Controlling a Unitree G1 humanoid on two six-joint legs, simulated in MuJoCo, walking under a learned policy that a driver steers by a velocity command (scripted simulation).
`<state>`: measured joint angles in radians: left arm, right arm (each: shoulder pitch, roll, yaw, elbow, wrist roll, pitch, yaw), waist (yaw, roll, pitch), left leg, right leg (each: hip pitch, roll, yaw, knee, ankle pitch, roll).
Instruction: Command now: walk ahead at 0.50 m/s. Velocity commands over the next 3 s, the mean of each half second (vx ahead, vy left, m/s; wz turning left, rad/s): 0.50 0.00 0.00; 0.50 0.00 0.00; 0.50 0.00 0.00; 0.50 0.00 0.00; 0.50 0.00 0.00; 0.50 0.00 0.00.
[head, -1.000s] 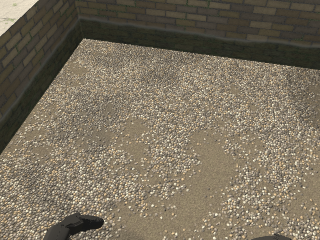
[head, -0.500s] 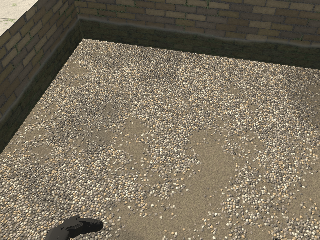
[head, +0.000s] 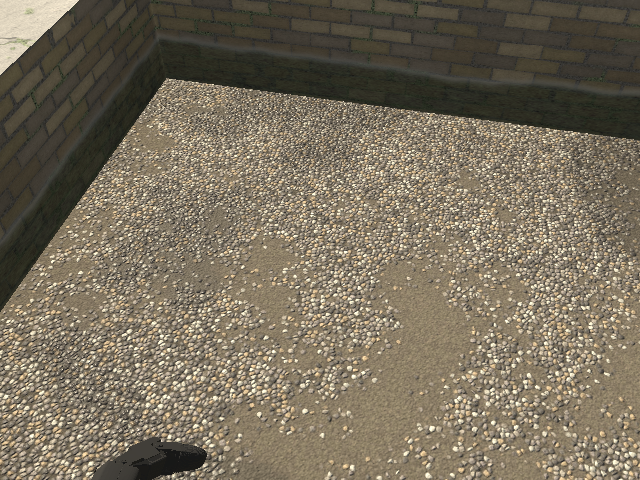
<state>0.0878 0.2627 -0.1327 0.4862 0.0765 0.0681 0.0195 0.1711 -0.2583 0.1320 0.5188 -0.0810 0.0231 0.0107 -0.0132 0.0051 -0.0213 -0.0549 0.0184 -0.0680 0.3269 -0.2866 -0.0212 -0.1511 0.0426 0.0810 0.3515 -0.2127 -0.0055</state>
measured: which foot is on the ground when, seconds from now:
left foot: down 0.00-1.00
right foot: down 0.00-1.00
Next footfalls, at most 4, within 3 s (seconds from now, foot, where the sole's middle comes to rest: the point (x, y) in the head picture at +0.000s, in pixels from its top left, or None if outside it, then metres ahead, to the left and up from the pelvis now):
none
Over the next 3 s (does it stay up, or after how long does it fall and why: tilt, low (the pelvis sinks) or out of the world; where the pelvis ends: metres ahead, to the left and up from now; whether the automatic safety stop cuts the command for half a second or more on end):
stays up -0.01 0.01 0.00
